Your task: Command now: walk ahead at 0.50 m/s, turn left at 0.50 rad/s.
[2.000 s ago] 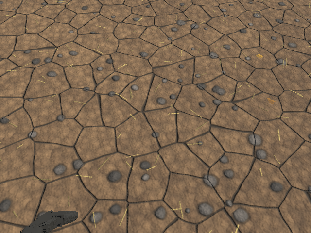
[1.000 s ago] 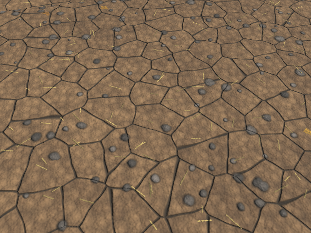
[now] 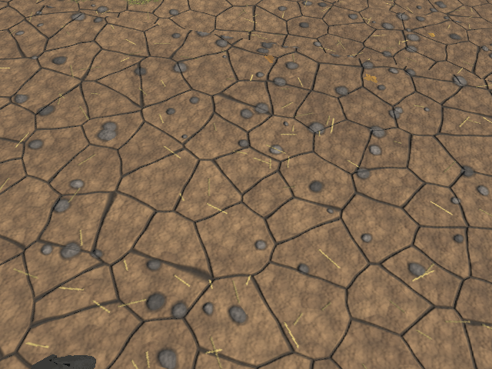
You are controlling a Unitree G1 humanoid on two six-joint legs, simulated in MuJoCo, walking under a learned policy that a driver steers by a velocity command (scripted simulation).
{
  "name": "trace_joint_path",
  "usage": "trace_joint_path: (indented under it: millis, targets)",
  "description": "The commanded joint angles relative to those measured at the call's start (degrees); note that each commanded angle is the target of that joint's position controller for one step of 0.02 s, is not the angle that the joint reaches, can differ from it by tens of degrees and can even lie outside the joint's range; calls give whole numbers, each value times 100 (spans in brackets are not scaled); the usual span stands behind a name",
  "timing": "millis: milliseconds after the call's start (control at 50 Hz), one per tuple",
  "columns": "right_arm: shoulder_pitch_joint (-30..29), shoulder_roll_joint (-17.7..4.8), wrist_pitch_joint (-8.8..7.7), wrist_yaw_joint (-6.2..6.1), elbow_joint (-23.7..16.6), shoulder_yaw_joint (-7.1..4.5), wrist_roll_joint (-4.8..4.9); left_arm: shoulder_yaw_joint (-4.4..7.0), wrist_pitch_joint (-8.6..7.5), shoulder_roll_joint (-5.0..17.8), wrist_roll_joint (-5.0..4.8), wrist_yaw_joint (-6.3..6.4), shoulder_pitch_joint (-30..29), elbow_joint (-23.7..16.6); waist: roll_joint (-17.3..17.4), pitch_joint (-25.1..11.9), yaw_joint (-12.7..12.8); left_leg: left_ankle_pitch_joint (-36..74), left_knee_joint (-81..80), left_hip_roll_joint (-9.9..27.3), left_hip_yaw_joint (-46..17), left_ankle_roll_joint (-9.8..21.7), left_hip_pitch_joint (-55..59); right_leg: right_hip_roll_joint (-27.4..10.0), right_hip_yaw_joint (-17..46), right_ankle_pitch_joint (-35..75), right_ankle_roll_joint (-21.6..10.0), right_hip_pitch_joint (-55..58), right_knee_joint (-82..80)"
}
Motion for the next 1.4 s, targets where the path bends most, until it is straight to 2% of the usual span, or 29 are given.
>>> trace_joint_path:
  millis: [20, 120, 180, 200, 220, 240, 260, 300, 340, 440, 600, 620, 640, 660, 680, 720, 760, 860, 1000, 1020, 1040, 1060, 1080, 1100, 1160, 1300, 1340, 1380, 1400]
  targets:
    - [-96, -1003, -75, -91, -375, -269, 16, 3, -55, 212, -35, -50, -405, -384, 601, -215, -18, 805, -674, 1108, -786, 739, -503, 340, -316, 1192, 84, 720, -1121]
    - [238, -817, -18, -126, -51, -184, -57, 40, -181, 386, 3, -200, -507, -434, 772, -284, -131, 2040, 129, 1436, -802, 461, 435, 458, -362, 1397, -313, 833, -1790]
    - [-47, -812, 16, -144, -58, -162, -85, 151, -216, 627, 43, -217, 344, -156, 747, -667, 370, 3337, 1266, 1246, -583, 146, 693, 646, -569, 1492, -700, 1831, -2175]
    - [5, -682, 10, -160, -147, -105, -165, 203, -233, 896, 98, -208, 872, -76, 331, -1271, 534, 2591, 2371, 885, -328, -114, 289, 72, 27, 3336, -968, 2953, -1906]
    - [841, -410, -27, -139, -112, -3, -168, 224, -167, 1170, 177, -195, 1169, -69, -875, -2116, 288, -278, 4363, 273, -23, -612, -1292, -1208, 1722, 4740, -2042, 4855, -1658]
    - [1104, -570, -15, -105, -22, 3, -180, 149, -70, 799, -17, -234, 1283, 32, -1226, -2555, 302, -2660, 5073, 140, -186, -816, -1886, -1537, 2857, 4254, -2447, 5198, -2088]
    - [641, -944, 42, -92, -100, -85, -73, 142, 19, 756, -166, -244, 998, -88, -711, -2032, 404, -2545, 5493, 391, -329, -858, -2314, -1363, 2741, 2601, -2255, 4730, -2294]
    - [-303, -982, 189, -173, -334, -130, -62, 130, 182, 742, -124, -183, 479, -272, -25, -970, 442, -2028, 5318, 606, -95, -863, -2658, -980, 2122, 1073, -1912, 3329, -2698]
    - [-357, -814, 294, -258, -403, -131, -113, 155, 282, 763, -44, -107, 326, -312, -233, -665, 240, -1698, 4499, 734, -74, -815, -2140, -568, 1764, 534, -1685, 2348, -2990]
    - [-365, -547, 266, -337, -373, -66, -131, 287, 450, 894, -103, 61, 392, -400, -528, -1080, 244, -1084, 3067, 551, 12, -946, -1532, -263, 1514, 506, -1656, 2100, -2965]
    - [-576, -588, 72, -185, -450, -97, -43, 326, 725, 870, -196, 168, 381, -526, -713, -838, 212, -259, 825, 365, 35, -799, -638, -6, 2157, -369, -1302, 2012, -2596]
    - [-462, -703, 42, -174, -421, -142, -55, 294, 752, 771, -219, 182, 460, -532, -630, -833, 151, 78, 279, 579, -30, -681, -164, 187, 2073, -521, -1102, 1811, -2358]
    - [-337, -1077, 53, -207, -462, -224, -162, 210, 756, 494, -185, 177, 657, -556, 77, -1001, 226, 151, -27, 1630, -848, -295, 440, 547, 1617, -1520, -786, 1295, -1499]
    - [-550, -1500, 139, -207, -475, -325, -363, 202, 698, 385, -211, 162, 662, -759, 1719, -667, 458, 957, -343, 2648, -2188, 551, 300, 1447, 332, -2580, -464, 247, -365]
    - [-744, -1211, 127, -204, -612, -265, -444, 336, 630, 863, -116, 148, 769, -676, 1568, -719, 383, 1375, -324, 3008, -2436, 962, 34, 1082, 300, -2833, -231, 214, 1032]
    - [-1239, -771, 117, -236, -751, -135, -261, 449, 732, 981, -185, 158, 1085, -395, 867, -575, 561, 1524, -77, 2330, -1286, 565, -25, 934, 231, -2225, -11, 216, 1914]
    - [-1280, -702, 136, -258, -730, -91, -152, 391, 851, 724, -172, 175, 1095, -394, 875, -460, 481, 1887, 21, 2066, -689, 459, 64, 853, 95, -1809, 188, 36, 2315]
    - [-843, -905, 272, -303, -588, -192, -180, 232, 839, 404, -206, 73, 433, -870, 1166, -635, 78, 2159, 71, 2120, -220, 677, 656, 549, -310, -1600, 366, 242, 1000]
    - [-1046, -1080, 298, -138, -424, -222, 81, 204, 836, 382, -134, -40, 857, -793, 1221, -723, 349, 2204, 590, 2141, -11, 520, 193, 747, -845, -585, -196, 2205, -1996]
    - [-802, -925, 268, -128, -280, -164, 105, 218, 830, 470, -110, -29, 943, -758, 1021, -713, 385, 1777, 791, 1984, 139, 187, -151, 704, -682, 185, -373, 2837, -2732]
    - [-563, -617, 217, -94, -247, -56, -86, 269, 828, 803, -87, 31, 1072, -786, 149, -1062, 253, 474, 1533, 1591, 548, -354, -836, -112, 349, 1664, -600, 3864, -2698]
    - [-498, -288, 155, -41, -394, 74, -312, 280, 839, 1133, 1, 85, 757, -915, -1292, -1012, 26, -2024, 2228, 1014, 920, -888, -1827, -1294, 1502, 3113, -1464, 3973, -2428]
    - [-1054, -660, 184, -114, -449, -21, -222, 194, 742, 732, 129, 49, 873, -880, -927, -1072, 536, -2618, 2911, 1060, 422, -1009, -1774, -1469, 1606, 2601, -2054, 3411, -2559]
    - [-1126, -844, 229, -134, -418, -92, -99, 130, 646, 600, 153, 29, 741, -790, -761, -862, 457, -2517, 3344, 1073, 312, -1024, -1814, -1228, 1325, 2223, -2004, 3238, -2656]
    - [-830, -848, 375, -226, -154, -161, -115, 108, 521, 586, -3, 51, 285, -676, -684, -578, 263, -1823, 3569, 1077, 181, -1088, -1756, -792, 816, 2018, -1626, 2914, -2672]
    - [-739, -505, 334, -190, 48, -12, -48, 27, 593, 385, -20, 80, 196, -355, -570, -639, 290, -896, 1483, 940, 408, -1040, -604, -546, 671, 1402, -1557, 2792, -2519]
    - [-573, -534, 299, -162, 158, 16, -144, -28, 571, 262, -75, 63, 279, -206, -326, -562, 137, 564, 251, 955, 345, -876, 180, -321, 608, 546, -1183, 2463, -2498]
    - [-676, -1173, 292, -180, 217, -111, -139, -9, 485, 246, 34, 3, 682, -100, 675, -492, 603, 1238, 616, 1325, 53, -525, 336, 290, 138, -499, -693, 2212, -2467]
    - [-751, -886, 273, -135, 230, -74, -115, -15, 497, 307, 44, 17, 423, -46, 657, -436, 374, 394, 503, 1213, 80, -412, -127, 452, -74, -690, -520, 2524, -2350]
Keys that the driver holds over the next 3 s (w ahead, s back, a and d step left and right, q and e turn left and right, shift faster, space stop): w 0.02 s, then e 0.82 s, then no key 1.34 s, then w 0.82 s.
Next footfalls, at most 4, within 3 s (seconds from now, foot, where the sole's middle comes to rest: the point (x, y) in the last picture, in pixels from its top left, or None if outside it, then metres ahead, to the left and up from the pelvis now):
0.18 right None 0.31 -0.14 -0.78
0.64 left None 0.32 0.08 -0.78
1.04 right None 0.22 -0.17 -0.78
1.34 left None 0.31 0.06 -0.78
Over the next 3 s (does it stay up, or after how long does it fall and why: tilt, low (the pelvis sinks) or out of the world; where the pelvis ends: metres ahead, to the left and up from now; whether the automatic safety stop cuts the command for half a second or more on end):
stays up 0.52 -0.13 -0.02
